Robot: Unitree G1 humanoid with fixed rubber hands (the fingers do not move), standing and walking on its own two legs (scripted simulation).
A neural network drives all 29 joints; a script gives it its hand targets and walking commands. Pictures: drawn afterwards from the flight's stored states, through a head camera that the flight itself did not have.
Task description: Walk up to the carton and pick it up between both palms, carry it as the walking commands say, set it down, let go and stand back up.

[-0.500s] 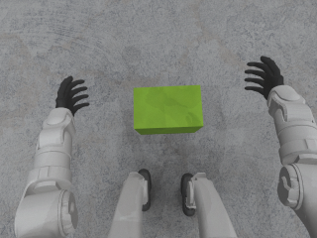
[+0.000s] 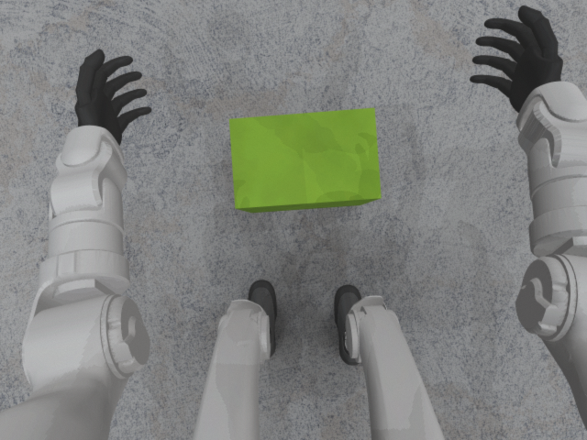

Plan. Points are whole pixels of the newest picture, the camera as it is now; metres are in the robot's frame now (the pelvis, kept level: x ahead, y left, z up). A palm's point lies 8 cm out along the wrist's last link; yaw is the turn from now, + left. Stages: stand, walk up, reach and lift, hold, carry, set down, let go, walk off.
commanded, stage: reach and lift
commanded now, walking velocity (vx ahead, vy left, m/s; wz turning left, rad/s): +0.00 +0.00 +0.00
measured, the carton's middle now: (304, 168) +0.50 -0.01 -0.51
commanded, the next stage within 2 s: none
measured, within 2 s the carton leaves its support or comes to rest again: neither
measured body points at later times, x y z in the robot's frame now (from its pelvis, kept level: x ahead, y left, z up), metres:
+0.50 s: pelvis -0.03 +0.00 -0.13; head +0.31 -0.01 +0.15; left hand +0.51 +0.23 -0.26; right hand +0.52 -0.26 -0.26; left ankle +0.08 +0.12 -0.60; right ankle +0.05 -0.11 -0.60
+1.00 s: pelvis -0.05 +0.00 -0.24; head +0.32 -0.02 +0.01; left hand +0.51 +0.21 -0.40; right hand +0.51 -0.25 -0.40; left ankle +0.08 +0.12 -0.60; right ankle +0.05 -0.11 -0.60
